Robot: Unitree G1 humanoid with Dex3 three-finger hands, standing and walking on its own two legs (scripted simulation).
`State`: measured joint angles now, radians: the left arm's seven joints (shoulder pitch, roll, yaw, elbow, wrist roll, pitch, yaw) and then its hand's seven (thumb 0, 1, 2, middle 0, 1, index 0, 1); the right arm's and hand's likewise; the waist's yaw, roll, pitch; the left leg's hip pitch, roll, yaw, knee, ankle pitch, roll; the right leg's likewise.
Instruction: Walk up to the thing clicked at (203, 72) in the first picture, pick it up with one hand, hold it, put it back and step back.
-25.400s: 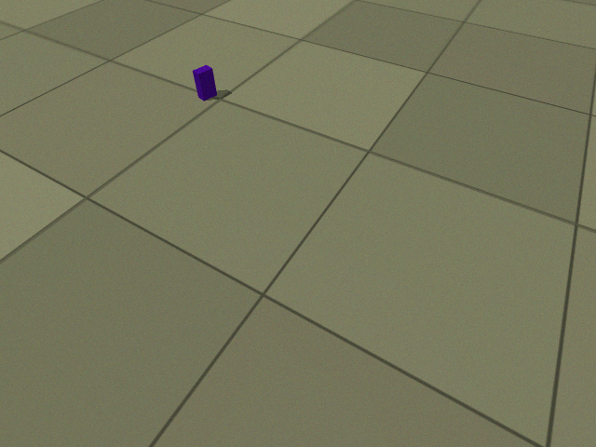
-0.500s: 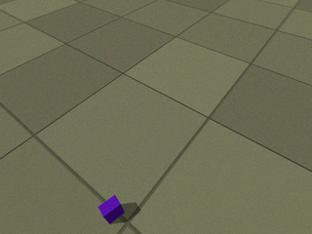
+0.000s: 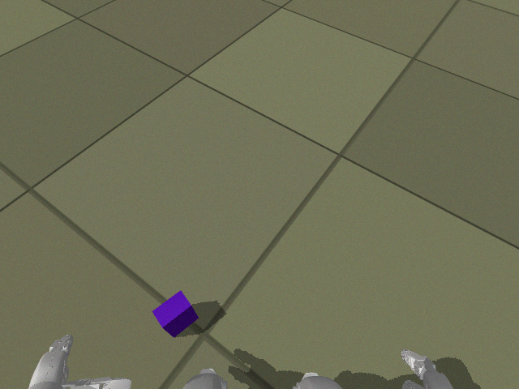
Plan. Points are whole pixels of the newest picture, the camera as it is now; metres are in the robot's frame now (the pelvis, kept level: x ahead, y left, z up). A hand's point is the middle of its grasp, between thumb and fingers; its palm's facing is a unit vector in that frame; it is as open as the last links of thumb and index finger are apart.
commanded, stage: go down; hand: left
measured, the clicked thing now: (177, 314) +0.37 +0.26 -0.65
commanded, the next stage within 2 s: none
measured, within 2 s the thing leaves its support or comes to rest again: neither
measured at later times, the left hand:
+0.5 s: hand (80, 384) +0.15 +0.31 -0.17, palm faces +0.16 -0.93 -0.32, open 17.2 cm
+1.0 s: hand (63, 360) +0.20 +0.39 -0.25, palm faces +0.27 -0.94 -0.23, open 17.6 cm
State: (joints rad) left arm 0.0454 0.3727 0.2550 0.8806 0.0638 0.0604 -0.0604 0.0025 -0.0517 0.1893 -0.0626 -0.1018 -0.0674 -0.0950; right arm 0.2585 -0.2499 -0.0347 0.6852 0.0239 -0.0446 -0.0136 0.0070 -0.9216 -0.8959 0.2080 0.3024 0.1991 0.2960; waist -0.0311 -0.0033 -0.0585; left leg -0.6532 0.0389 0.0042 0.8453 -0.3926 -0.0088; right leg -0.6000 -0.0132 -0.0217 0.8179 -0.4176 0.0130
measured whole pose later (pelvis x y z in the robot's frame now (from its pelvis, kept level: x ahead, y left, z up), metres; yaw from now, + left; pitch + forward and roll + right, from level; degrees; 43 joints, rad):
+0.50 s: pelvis +0.00 +0.00 -0.06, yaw +0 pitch +19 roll -3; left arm 0.23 0.40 0.36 0.51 -0.01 0.12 -0.14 0.00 -0.51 0.06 -0.09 -0.10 -0.09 -0.10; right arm 0.19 -0.24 -0.02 0.55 0.00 -0.16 -0.06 0.01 -0.87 -0.88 0.21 0.30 0.20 0.30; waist -0.02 -0.01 -0.13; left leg -0.98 0.04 -0.04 1.19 -0.54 -0.01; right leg -0.90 -0.01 -0.05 1.14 -0.57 0.02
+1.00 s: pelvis -0.05 +0.00 -0.19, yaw -2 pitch +31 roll -5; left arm -0.10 0.61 0.67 0.79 -0.18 -0.27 -0.46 -0.01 -0.59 0.03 -0.07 -0.06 -0.08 -0.06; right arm 0.09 -0.29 0.01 0.63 -0.02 -0.19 -0.05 0.01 -0.91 -0.89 0.21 0.30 0.20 0.30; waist 0.01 -0.03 -0.15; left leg -1.65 0.04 -0.08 1.75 -0.65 -0.01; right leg -1.56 -0.01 -0.07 1.70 -0.69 0.01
